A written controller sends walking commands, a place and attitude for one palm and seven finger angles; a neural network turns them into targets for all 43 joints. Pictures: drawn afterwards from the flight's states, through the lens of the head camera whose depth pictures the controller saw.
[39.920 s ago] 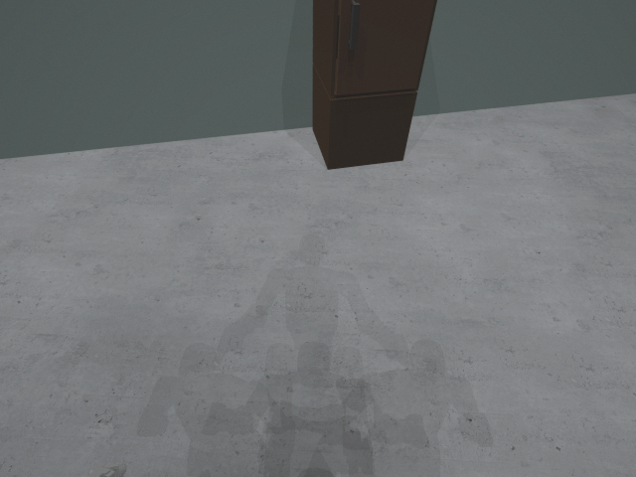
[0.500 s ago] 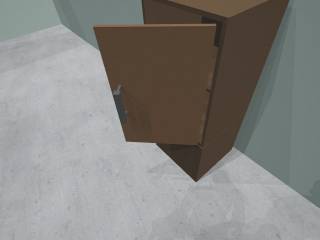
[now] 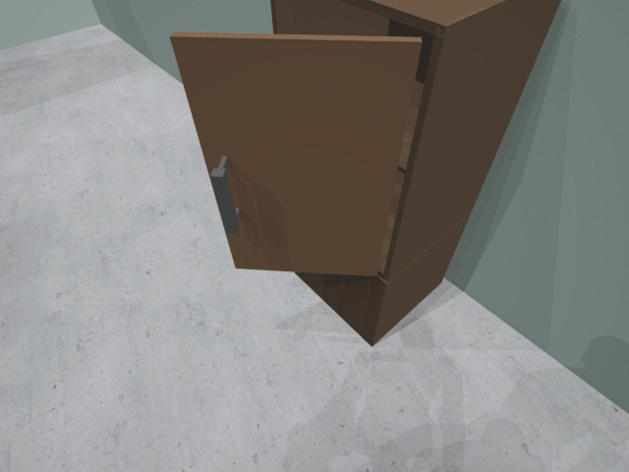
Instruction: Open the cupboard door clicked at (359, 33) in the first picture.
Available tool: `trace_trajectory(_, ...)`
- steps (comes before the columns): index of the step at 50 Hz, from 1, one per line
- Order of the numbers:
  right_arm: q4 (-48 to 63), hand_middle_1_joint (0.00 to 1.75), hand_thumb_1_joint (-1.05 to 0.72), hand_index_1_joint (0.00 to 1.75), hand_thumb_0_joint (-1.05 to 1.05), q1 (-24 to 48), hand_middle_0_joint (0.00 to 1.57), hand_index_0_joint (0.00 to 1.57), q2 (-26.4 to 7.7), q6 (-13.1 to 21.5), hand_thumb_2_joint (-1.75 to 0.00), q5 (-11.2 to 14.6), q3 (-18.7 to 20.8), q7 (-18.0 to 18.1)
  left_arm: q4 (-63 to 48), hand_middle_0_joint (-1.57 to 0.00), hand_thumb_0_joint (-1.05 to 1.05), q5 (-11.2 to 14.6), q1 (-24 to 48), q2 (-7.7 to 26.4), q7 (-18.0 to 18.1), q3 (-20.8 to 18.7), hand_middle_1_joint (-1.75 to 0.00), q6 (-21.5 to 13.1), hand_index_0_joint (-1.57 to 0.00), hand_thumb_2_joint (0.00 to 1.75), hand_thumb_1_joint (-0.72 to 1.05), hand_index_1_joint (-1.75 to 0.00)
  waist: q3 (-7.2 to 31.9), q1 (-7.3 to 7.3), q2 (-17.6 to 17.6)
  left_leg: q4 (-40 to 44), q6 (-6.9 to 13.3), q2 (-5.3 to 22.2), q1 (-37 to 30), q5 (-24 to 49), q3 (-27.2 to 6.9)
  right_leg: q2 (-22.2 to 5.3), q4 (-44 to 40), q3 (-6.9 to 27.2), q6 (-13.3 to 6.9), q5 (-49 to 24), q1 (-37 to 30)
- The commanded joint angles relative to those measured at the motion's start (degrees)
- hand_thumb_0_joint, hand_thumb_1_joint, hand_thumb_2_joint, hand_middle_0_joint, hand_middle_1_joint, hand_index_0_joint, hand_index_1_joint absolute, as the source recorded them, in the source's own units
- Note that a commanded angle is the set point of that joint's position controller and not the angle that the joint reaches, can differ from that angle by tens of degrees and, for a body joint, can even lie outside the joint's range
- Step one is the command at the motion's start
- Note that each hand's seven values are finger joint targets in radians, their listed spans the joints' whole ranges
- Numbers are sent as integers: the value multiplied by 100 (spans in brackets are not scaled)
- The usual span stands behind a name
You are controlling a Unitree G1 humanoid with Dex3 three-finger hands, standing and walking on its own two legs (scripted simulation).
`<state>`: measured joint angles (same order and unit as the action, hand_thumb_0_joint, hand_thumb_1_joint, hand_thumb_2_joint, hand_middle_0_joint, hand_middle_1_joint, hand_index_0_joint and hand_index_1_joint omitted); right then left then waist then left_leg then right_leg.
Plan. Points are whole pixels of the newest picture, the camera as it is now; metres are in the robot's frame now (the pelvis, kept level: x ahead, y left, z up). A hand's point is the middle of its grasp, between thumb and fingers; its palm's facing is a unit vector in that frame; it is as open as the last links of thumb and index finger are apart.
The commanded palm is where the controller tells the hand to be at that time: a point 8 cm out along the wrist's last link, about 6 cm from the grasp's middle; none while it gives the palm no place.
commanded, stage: look again from close up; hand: left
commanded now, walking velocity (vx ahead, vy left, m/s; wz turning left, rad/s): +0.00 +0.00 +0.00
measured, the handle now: (228, 196) +0.63 +0.21 -0.05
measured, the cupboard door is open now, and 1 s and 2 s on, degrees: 44 44 44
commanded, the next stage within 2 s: shuffle to correct the standing spot in 0.32 s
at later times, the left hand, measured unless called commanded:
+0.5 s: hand out of the picture +0.02 +0.18 -0.17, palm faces +0.01 -0.98 -0.21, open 7.4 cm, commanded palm none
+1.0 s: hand out of the picture +0.15 +0.21 -0.18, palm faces +0.03 -0.98 -0.22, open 7.3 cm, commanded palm none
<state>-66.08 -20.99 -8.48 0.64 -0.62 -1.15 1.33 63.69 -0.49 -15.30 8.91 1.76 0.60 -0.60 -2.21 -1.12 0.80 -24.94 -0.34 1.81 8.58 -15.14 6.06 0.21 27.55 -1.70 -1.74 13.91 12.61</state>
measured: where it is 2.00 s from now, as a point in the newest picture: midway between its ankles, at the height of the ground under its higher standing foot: outside the picture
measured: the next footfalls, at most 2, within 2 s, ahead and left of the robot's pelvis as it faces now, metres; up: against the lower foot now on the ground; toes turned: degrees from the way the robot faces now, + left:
right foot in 1.02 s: +0.20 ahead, -0.09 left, +0.00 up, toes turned +0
left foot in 1.28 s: +0.11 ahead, +0.15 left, +0.00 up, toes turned +4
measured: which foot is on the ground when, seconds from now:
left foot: down 0.00-1.00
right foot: down 0.00-0.74, up 0.76-1.00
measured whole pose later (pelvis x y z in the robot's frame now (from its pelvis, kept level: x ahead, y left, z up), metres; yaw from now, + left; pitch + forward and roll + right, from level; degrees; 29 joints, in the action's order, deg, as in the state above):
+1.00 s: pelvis +0.09 +0.03 -0.01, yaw +1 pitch -1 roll -1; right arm -65.1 -23.7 -4.6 1.1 -1.0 -0.8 2.7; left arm 57.5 -1.0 -9.4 10.3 1.5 -2.4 0.6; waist -7.3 -1.5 0.3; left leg -27.0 1.3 0.8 2.0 -23.6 4.9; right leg -2.1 38.3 -5.0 -1.7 14.1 23.1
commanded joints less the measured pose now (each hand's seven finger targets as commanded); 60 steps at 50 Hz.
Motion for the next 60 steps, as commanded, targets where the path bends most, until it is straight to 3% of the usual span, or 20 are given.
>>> trace_trajectory(1, 201, 30, -90, 30, 0, -198, 20, 20, -475, 135, -90, -14, 126, 54, -117, -20, 0, 1, -306, 587, 27, -94, -30, -107, -20, 90, 90, -30, -192, 107, -64, 527, 193, 505, 282, 391, -490, -576, -523, 658, -144, -635, 20)
trace_trajectory(15, 258, 30, -90, 30, 0, 149, 20, 20, -564, 138, -90, -12, 181, 74, -141, -20, 0, -36, -263, 624, 30, -124, -30, -107, -20, 90, 90, -30, -321, 87, -133, 542, 217, 545, 95, 610, -497, -570, -492, 640, -111, -925, 143)
trace_trajectory(22, 291, 30, -90, 30, 0, 223, 20, 20, -587, 155, -90, -26, 172, 64, -154, -20, 0, -37, -305, 624, 16, -151, -30, -110, -20, 90, 90, -30, 83, 119, -96, 414, 215, 533, -82, 613, -437, -612, -383, 617, -127, -985, -133)
trace_trajectory(28, 419, 30, -90, 30, 0, 168, 20, 20, -490, 65, -90, -76, 173, -27, -213, -20, 0, -81, -540, 761, -57, -262, -30, -43, -20, 90, 90, -30, -659, 229, -494, -215, 233, 164, 833, -946, -198, -811, -806, 1230, -434, 1475, 143)
trace_trajectory(31, 516, 30, -90, 30, 0, 176, 20, 20, -377, 94, -90, -68, 182, -34, -217, -20, 0, -69, -846, 892, -43, -373, -30, -71, -20, 90, 90, -30, -615, 284, -1019, -1063, 171, -21, 1242, -901, 16, -1297, -1136, 1807, -773, 1196, -165)
trace_trajectory(33, 517, 30, -90, 30, 0, 28, 20, 20, -323, 159, -90, -55, 182, -29, -271, -20, 0, -77, -800, 900, -36, -427, -30, -108, -20, 90, 90, -30, -461, 188, -838, -805, 172, 23, 973, -806, -13, -1368, -854, 1612, -861, 394, -148)
trace_trajectory(35, 323, 30, -90, 30, 0, -496, 20, 20, -381, 231, -90, -50, 184, -19, -406, -20, 0, -79, -480, 717, -59, -412, -30, -84, -20, 90, 90, -30, -475, -53, -67, 15, 291, 216, -18, 44, -280, -743, 158, 696, -558, -22, 493)
trace_trajectory(36, 131, 30, -90, 30, 0, -1037, 20, 20, -664, 288, -90, -98, 250, 21, -539, -20, 0, -80, -214, 484, -88, -370, -30, -78, -20, 90, 90, -30, -320, -261, 1090, 352, 653, 927, -864, 1208, -1210, -130, 1514, -41, -272, 197, 1302)
trace_trajectory(37, -18, 30, -90, 30, 0, -1581, 20, 20, -869, 291, -90, -128, 277, 97, -727, -20, 0, -86, 230, 329, -70, -294, -30, -116, -20, 90, 90, -30, -461, -489, 1836, 723, 1161, 1766, -1578, 3356, -2122, 119, 2753, -472, -79, 1806, 2527)
trace_trajectory(38, -40, 30, -90, 30, 0, -1647, 20, 20, -727, 269, -90, -129, 207, 145, -808, -20, 0, -78, 457, 427, -29, -312, -30, -116, -20, 90, 90, -30, -528, -446, 1123, 537, 1502, 2040, -1624, 4629, -2223, -114, 3409, -77, -117, 2072, 2854)
trace_trajectory(40, 152, 30, -90, 30, 0, -1202, 20, 20, -633, 281, -90, -142, 172, 164, -771, -20, 0, -58, 461, 229, -38, -297, -30, -106, -20, 90, 90, -30, -574, -215, 296, 332, 1470, 1928, -1264, 5343, -1645, -438, 3503, 51, -101, 1792, 2716)
trace_trajectory(43, 280, 30, -90, 30, 0, -692, 20, 20, -556, 290, -90, -103, 139, 222, -699, -20, 0, -18, 307, 73, -60, -261, -30, 28, -20, 90, 90, -30, -474, 38, 577, 412, 1001, 1377, -650, 5479, -860, -419, 2668, -122, 24, 857, 1854)
trace_trajectory(47, 343, 30, -90, 30, 0, -439, 20, 20, -710, 177, -90, -51, 285, 250, -723, -20, 0, -33, 105, 286, -36, -312, -30, 88, -20, 90, 90, -30, -201, 180, 706, -3, 698, 1192, -572, 5680, -593, -125, 1127, -465, -23, 94, 794)
trace_trajectory(49, 413, 30, -90, 30, 0, -448, 20, 20, -755, 123, -90, -8, 376, 233, -700, -20, 0, -58, -257, 518, -19, -386, -30, 32, -20, 90, 90, -30, 34, 342, 421, -571, 520, 1040, -412, 5108, -610, -121, 311, -449, -53, -944, 67)
trace_trajectory(50, 462, 30, -90, 30, 0, -473, 20, 20, -689, 99, -90, 23, 409, 212, -671, -20, 0, -71, -512, 731, 11, -438, -30, -5, -20, 90, 90, -30, 288, 428, 56, -1023, 362, 795, 46, 4014, -512, -489, 348, -54, -189, -2641, -557)
trace_trajectory(52, 534, 30, -90, 30, 0, -667, 20, 20, -273, 42, -90, 78, 453, 168, -556, -20, 0, -60, -924, 1157, 68, -497, -30, -53, -20, 90, 90, -30, 822, 424, -847, -2846, 44, -321, 1230, -1253, -195, -2232, 319, 1423, -1262, -6284, -1403)
trace_trajectory(53, 626, 30, -90, 30, 0, -391, 20, 20, -161, 5, -90, 114, 432, 165, -600, -20, 0, -66, -867, 1184, 82, -497, -30, -97, -20, 90, 90, -30, 1079, 472, -1242, -3576, 73, -192, 1215, -2415, -554, -2544, 34, 1775, -1593, -5909, -1101)
trace_trajectory(54, 686, 30, -90, 30, 0, -213, 20, 20, -125, -69, -90, 86, 437, 166, -731, -20, 0, -77, -401, 1042, 116, -460, -30, -54, -20, 90, 90, -30, 875, 356, -1249, -3705, 63, -66, 1214, -2397, -767, -2409, -161, 1649, -1602, -4914, -579)
trace_trajectory(57, 637, 30, -90, 30, 0, -256, 20, 20, -13, -141, -90, 19, 402, 78, -1032, -20, 0, -144, 315, 952, 115, -465, -30, 56, -20, 90, 90, -30, 519, 93, -1110, -3015, -13, -31, 1033, -1840, -513, -1878, -437, 1092, -1178, -2809, 348)
trace_trajectory(60, 626, 30, -90, 30, 0, -448, 20, 20, 16, -127, -90, -14, 380, 26, -1109, -20, 0, -135, 443, 1071, 79, -517, -30, 121, -20, 90, 90, -30, 403, -39, -894, -1596, -66, -140, 406, -875, -160, -1599, -470, 1071, -844, -935, 968)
